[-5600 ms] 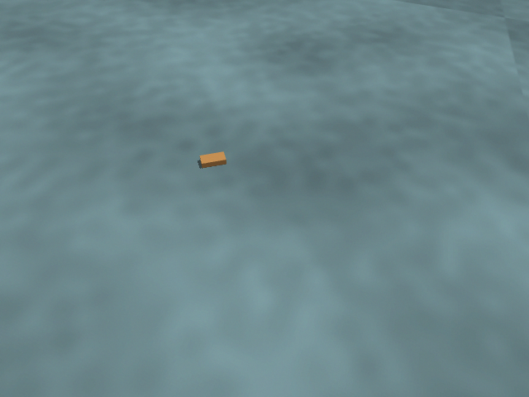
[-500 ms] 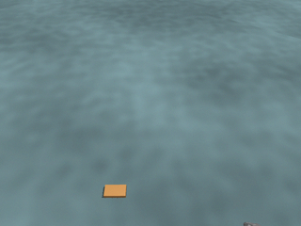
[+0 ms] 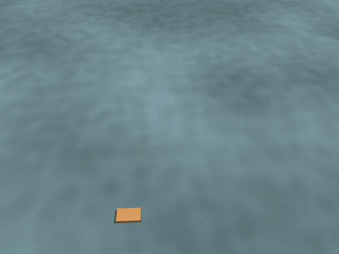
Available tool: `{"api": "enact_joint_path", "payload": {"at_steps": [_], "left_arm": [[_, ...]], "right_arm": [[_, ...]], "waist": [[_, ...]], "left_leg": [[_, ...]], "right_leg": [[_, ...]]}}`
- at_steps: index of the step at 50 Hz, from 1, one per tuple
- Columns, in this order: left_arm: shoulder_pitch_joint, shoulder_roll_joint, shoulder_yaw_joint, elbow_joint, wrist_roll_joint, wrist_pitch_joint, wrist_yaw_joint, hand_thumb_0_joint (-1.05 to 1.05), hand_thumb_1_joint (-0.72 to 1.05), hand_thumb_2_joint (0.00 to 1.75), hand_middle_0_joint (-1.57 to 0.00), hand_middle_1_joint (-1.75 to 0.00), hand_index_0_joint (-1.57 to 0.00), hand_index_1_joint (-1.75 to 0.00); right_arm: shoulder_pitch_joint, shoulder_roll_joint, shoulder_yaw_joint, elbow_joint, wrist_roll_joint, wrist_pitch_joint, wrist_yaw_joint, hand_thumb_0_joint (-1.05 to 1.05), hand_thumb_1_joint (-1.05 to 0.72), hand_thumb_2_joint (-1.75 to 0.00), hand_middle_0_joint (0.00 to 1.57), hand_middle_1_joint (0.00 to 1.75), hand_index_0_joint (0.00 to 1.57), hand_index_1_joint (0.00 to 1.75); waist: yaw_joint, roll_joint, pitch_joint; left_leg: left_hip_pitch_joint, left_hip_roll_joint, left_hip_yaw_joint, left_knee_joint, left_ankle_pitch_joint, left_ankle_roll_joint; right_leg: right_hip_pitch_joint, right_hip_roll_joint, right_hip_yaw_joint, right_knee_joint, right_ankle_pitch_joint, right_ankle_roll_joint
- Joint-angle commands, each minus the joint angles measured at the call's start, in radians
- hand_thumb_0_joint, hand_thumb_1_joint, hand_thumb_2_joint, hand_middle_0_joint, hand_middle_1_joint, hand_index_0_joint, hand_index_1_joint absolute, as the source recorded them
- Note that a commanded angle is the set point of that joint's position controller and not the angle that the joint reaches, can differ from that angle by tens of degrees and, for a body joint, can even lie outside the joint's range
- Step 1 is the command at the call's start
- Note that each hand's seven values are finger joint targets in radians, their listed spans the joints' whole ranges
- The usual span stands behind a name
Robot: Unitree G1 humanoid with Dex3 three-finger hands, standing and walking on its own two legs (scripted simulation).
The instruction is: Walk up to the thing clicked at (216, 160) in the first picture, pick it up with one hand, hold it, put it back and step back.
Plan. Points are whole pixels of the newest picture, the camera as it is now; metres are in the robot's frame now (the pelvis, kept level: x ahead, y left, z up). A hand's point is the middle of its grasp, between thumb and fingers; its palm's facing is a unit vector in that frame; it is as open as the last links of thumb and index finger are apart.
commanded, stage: walk up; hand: left
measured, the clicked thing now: (128, 215) +0.46 +0.21 -0.76
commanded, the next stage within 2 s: stand in 0.30 s
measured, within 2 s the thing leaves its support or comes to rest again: neither
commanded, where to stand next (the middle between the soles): +0.06 +0.01 m, yaw +1 degrees
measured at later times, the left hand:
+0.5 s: hand out of the picture +0.08 +0.24 -0.15, palm faces -0.04 -0.94 -0.35, open 7.4 cm
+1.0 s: hand out of the picture +0.05 +0.23 -0.15, palm faces -0.03 -0.94 -0.34, open 7.4 cm
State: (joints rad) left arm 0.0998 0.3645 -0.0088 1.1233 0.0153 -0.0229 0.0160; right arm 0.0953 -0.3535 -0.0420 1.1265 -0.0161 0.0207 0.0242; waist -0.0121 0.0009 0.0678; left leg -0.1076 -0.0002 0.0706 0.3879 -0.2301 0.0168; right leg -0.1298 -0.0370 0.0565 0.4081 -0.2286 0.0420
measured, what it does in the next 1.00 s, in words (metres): stands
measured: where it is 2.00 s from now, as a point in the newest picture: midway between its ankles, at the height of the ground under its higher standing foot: outside the picture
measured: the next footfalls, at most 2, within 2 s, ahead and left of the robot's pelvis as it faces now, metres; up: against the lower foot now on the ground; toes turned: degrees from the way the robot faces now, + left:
none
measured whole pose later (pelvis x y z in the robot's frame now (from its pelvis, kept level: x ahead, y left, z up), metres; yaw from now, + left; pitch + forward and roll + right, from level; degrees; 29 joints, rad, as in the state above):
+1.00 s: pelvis -0.02 -0.02 +0.01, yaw +1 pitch -3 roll +0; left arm 0.12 0.35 -0.01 1.13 0.01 -0.01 0.00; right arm 0.09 -0.34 -0.02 1.15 -0.01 0.00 0.02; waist -0.01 0.00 0.06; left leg -0.10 0.03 0.05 0.31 -0.16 -0.01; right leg -0.11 -0.01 0.03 0.31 -0.15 0.02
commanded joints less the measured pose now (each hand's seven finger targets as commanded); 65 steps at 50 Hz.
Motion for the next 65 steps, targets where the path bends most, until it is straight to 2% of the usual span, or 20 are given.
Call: {"api": "enact_joint_path", "payload": {"at_steps": [1, 6, 13, 14, 15, 16, 18, 20, 21, 25, 32, 36, 39, 45, 47, 52, 61, 65], "left_arm": [[-0.044, 0.22, 0.047, -0.063, -0.002, -0.018, 0.013, 0.0, 0.9, 0.9, -0.2, -0.3, -0.2, -0.3], [-0.042, 0.224, 0.048, -0.064, 0.0, -0.017, 0.014, 0.0, 0.9, 0.9, -0.2, -0.3, -0.2, -0.3], [-0.038, 0.225, 0.05, -0.069, 0.003, -0.021, 0.014, 0.0, 0.9, 0.9, -0.2, -0.3, -0.2, -0.3], [-0.035, 0.227, 0.05, -0.069, 0.001, -0.022, 0.014, 0.0, 0.9, 0.9, -0.2, -0.3, -0.2, -0.3], [-0.066, 0.205, 0.04, -0.067, -0.009, -0.015, 0.009, 0.0, 0.9, 0.9, -0.2, -0.3, -0.2, -0.3], [-0.06, 0.197, 0.041, -0.072, -0.013, -0.012, 0.006, 0.0, 0.9, 0.9, -0.2, -0.3, -0.2, -0.3], [-0.05, 0.193, 0.04, -0.071, -0.013, -0.008, 0.004, 0.0, 0.9, 0.9, -0.2, -0.3, -0.2, -0.3], [-0.051, 0.196, 0.041, -0.065, -0.012, -0.005, 0.002, 0.0, 0.9, 0.9, -0.2, -0.3, -0.2, -0.3], [-0.043, 0.197, 0.041, -0.064, -0.012, -0.005, 0.001, 0.0, 0.9, 0.9, -0.2, -0.3, -0.2, -0.3], [-0.043, 0.201, 0.04, -0.058, -0.01, -0.005, -0.002, 0.0, 0.9, 0.9, -0.2, -0.3, -0.2, -0.3], [-0.056, 0.203, 0.044, -0.057, -0.005, -0.005, -0.005, 0.0, 0.9, 0.9, -0.2, -0.3, -0.2, -0.3], [-0.046, 0.199, 0.042, -0.058, -0.007, -0.011, -0.005, 0.0, 0.9, 0.9, -0.2, -0.3, -0.2, -0.3], [-0.05, 0.196, 0.043, -0.059, -0.006, -0.009, -0.006, 0.0, 0.9, 0.9, -0.2, -0.3, -0.2, -0.3], [-0.034, 0.192, 0.043, -0.053, -0.007, -0.006, -0.008, 0.0, 0.9, 0.9, -0.2, -0.3, -0.2, -0.3], [-0.036, 0.204, 0.045, -0.055, -0.006, -0.005, -0.009, 0.0, 0.9, 0.9, -0.2, -0.3, -0.2, -0.3], [-0.031, 0.201, 0.046, -0.061, -0.005, -0.008, -0.01, 0.0, 0.9, 0.9, -0.2, -0.3, -0.2, -0.3], [-0.033, 0.206, 0.047, -0.06, -0.007, -0.004, -0.01, 0.0, 0.9, 0.9, -0.2, -0.3, -0.2, -0.3], [-0.023, 0.2, 0.044, -0.058, -0.007, -0.006, -0.01, 0.0, 0.9, 0.9, -0.2, -0.3, -0.2, -0.3]], "right_arm": [[-0.065, -0.228, -0.041, -0.076, 0.003, -0.026, -0.017, 0.0, -0.9, -0.9, 0.2, 0.3, 0.2, 0.3], [-0.07, -0.226, -0.042, -0.079, 0.003, -0.022, -0.016, 0.0, -0.9, -0.9, 0.2, 0.3, 0.2, 0.3], [-0.063, -0.224, -0.042, -0.086, 0.003, -0.021, -0.013, 0.0, -0.9, -0.9, 0.2, 0.3, 0.2, 0.3], [-0.061, -0.215, -0.04, -0.084, 0.004, -0.021, -0.012, 0.0, -0.9, -0.9, 0.2, 0.3, 0.2, 0.3], [-0.087, -0.187, -0.022, -0.081, 0.015, -0.029, -0.018, 0.0, -0.9, -0.9, 0.2, 0.3, 0.2, 0.3], [-0.075, -0.204, -0.023, -0.078, 0.014, -0.034, -0.02, 0.0, -0.9, -0.9, 0.2, 0.3, 0.2, 0.3], [-0.08, -0.218, -0.024, -0.067, 0.013, -0.04, -0.025, 0.0, -0.9, -0.9, 0.2, 0.3, 0.2, 0.3], [-0.079, -0.216, -0.021, -0.063, 0.011, -0.04, -0.027, 0.0, -0.9, -0.9, 0.2, 0.3, 0.2, 0.3], [-0.083, -0.217, -0.022, -0.061, 0.011, -0.04, -0.027, 0.0, -0.9, -0.9, 0.2, 0.3, 0.2, 0.3], [-0.093, -0.204, -0.014, -0.051, 0.012, -0.042, -0.026, 0.0, -0.9, -0.9, 0.2, 0.3, 0.2, 0.3], [-0.079, -0.202, -0.012, -0.045, 0.008, -0.045, -0.026, 0.0, -0.9, -0.9, 0.2, 0.3, 0.2, 0.3], [-0.073, -0.203, -0.015, -0.04, 0.008, -0.048, -0.024, 0.0, -0.9, -0.9, 0.2, 0.3, 0.2, 0.3], [-0.075, -0.204, -0.014, -0.04, 0.006, -0.047, -0.026, 0.0, -0.9, -0.9, 0.2, 0.3, 0.2, 0.3], [-0.067, -0.204, -0.012, -0.036, 0.007, -0.046, -0.024, 0.0, -0.9, -0.9, 0.2, 0.3, 0.2, 0.3], [-0.057, -0.198, -0.011, -0.036, 0.007, -0.045, -0.022, 0.0, -0.9, -0.9, 0.2, 0.3, 0.2, 0.3], [-0.046, -0.204, -0.011, -0.037, 0.004, -0.047, -0.023, 0.0, -0.9, -0.9, 0.2, 0.3, 0.2, 0.3], [-0.034, -0.204, -0.004, -0.038, 0.006, -0.048, -0.026, 0.0, -0.9, -0.9, 0.2, 0.3, 0.2, 0.3], [-0.038, -0.211, -0.004, -0.041, 0.006, -0.05, -0.026, 0.0, -0.9, -0.9, 0.2, 0.3, 0.2, 0.3]], "waist": [[0.005, 0.008, -0.092], [0.004, 0.001, -0.073], [0.003, -0.017, -0.086], [0.005, -0.021, -0.09], [-0.011, -0.055, -0.076], [-0.004, -0.036, -0.099], [0.002, -0.008, -0.11], [-0.002, -0.001, -0.114], [0.0, 0.008, -0.133], [0.004, 0.004, -0.105], [-0.002, -0.001, -0.087], [-0.001, -0.005, -0.113], [0.001, 0.007, -0.095], [0.005, -0.006, -0.065], [0.002, -0.019, -0.049], [0.003, -0.008, -0.083], [0.003, -0.005, -0.074], [0.007, 0.001, -0.089]], "left_leg": [[0.036, 0.124, -0.095, -0.069, 0.149, 0.03], [0.026, 0.117, -0.091, -0.07, 0.109, 0.028], [0.043, 0.115, -0.086, -0.062, 0.103, 0.027], [0.059, 0.113, -0.084, -0.059, 0.116, 0.022], [0.062, 0.139, -0.126, -0.093, 0.241, 0.013], [0.077, 0.141, -0.119, -0.088, 0.283, 0.01], [0.088, 0.143, -0.115, -0.084, 0.307, 0.007], [0.083, 0.14, -0.11, -0.097, 0.273, 0.001], [0.104, 0.146, -0.109, -0.095, 0.292, 0.003], [0.07, 0.137, -0.113, -0.121, 0.202, -0.007], [0.053, 0.135, -0.112, -0.135, 0.114, -0.007], [0.081, 0.142, -0.118, -0.121, 0.181, -0.004], [0.061, 0.139, -0.116, -0.123, 0.142, -0.003], [0.041, 0.137, -0.124, -0.138, 0.078, -0.006], [0.03, 0.131, -0.125, -0.139, 0.045, -0.008], [0.038, 0.138, -0.124, -0.131, 0.08, -0.002], [0.017, 0.137, -0.127, -0.135, 0.09, -0.004], [0.036, 0.142, -0.128, -0.127, 0.126, 0.0]], "right_leg": [[-0.015, -0.068, 0.028, -0.038, 0.216, -0.061], [-0.026, -0.07, 0.037, -0.049, 0.211, -0.064], [-0.029, -0.077, 0.053, -0.065, 0.209, -0.066], [-0.039, -0.081, 0.062, -0.067, 0.214, -0.066], [-0.043, -0.078, 0.048, -0.076, 0.279, -0.056], [-0.015, -0.082, 0.05, -0.082, 0.304, -0.05], [0.001, -0.082, 0.048, -0.088, 0.31, -0.048], [0.014, -0.083, 0.048, -0.098, 0.279, -0.048], [0.021, -0.085, 0.044, -0.096, 0.298, -0.05], [0.019, -0.083, 0.046, -0.127, 0.223, -0.049], [0.0, -0.089, 0.057, -0.151, 0.164, -0.051], [0.005, -0.09, 0.051, -0.149, 0.207, -0.051], [0.003, -0.093, 0.057, -0.156, 0.188, -0.054], [-0.025, -0.083, 0.054, -0.167, 0.101, -0.053], [-0.044, -0.08, 0.058, -0.176, 0.043, -0.055], [-0.017, -0.089, 0.065, -0.165, 0.112, -0.058], [-0.008, -0.089, 0.06, -0.151, 0.123, -0.061], [-0.003, -0.09, 0.053, -0.143, 0.152, -0.06]]}}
